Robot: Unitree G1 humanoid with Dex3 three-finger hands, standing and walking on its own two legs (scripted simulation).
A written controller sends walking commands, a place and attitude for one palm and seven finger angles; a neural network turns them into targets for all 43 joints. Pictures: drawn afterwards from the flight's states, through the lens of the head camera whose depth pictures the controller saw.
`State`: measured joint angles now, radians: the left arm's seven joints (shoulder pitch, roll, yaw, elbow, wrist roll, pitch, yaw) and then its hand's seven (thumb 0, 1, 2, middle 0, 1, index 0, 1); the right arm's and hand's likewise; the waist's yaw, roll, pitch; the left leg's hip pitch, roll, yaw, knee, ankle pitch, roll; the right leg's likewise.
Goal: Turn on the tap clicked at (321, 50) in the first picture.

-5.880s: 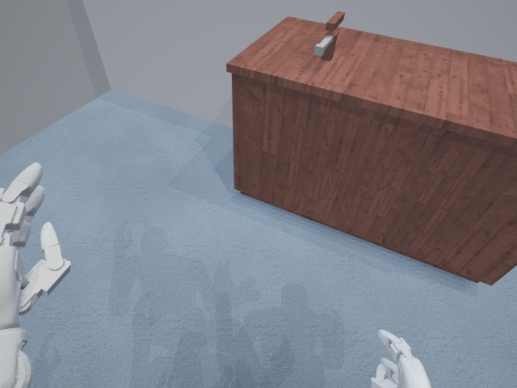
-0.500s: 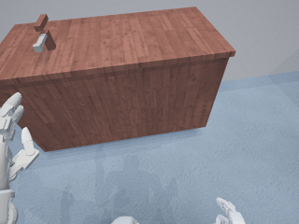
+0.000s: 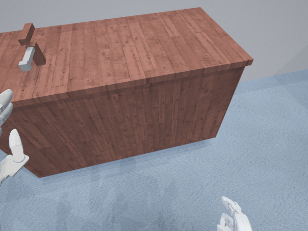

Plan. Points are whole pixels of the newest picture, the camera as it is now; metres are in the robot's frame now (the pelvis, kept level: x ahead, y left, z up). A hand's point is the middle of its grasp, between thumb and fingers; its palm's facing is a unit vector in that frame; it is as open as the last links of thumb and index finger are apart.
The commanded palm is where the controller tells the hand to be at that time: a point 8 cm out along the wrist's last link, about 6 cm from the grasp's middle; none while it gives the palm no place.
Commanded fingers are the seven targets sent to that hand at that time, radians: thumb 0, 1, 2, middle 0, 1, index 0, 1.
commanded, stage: take the last steps up to it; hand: left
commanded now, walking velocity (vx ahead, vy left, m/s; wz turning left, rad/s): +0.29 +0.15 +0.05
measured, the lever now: (25, 65) +0.63 +0.51 +0.07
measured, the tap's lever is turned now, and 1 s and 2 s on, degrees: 0 0 0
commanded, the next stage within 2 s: come to a stop and stand still in 0.86 s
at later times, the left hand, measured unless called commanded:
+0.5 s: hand (1, 109) +0.32 +0.34 +0.19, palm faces +0.43 -0.79 -0.43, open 7.4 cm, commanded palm +0.25 +0.37 +0.19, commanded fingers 0.00 0.90 0.90 -0.20 -0.30 -0.20 -0.30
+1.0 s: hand (17, 97) +0.38 +0.35 +0.17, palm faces +0.37 -0.83 -0.43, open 7.5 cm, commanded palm +0.31 +0.40 +0.19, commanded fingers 0.00 0.90 0.90 -0.20 -0.30 -0.20 -0.30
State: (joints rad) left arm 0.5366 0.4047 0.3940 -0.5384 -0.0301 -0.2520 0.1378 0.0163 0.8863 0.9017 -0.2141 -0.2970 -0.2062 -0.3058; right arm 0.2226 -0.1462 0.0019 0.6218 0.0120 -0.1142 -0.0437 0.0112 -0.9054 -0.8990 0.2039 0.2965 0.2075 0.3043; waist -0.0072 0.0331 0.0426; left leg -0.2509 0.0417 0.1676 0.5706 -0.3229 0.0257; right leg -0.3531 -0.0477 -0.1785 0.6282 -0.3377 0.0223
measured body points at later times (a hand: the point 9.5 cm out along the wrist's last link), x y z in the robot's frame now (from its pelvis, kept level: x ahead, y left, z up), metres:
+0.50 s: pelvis +0.09 +0.09 +0.00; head +0.12 +0.10 +0.44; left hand +0.29 +0.38 +0.21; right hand +0.26 -0.16 -0.08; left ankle +0.14 +0.21 -0.73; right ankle +0.04 -0.04 -0.68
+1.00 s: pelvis +0.15 +0.12 +0.01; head +0.18 +0.10 +0.46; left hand +0.35 +0.39 +0.19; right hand +0.30 -0.14 -0.09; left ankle +0.19 +0.27 -0.68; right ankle +0.15 +0.03 -0.73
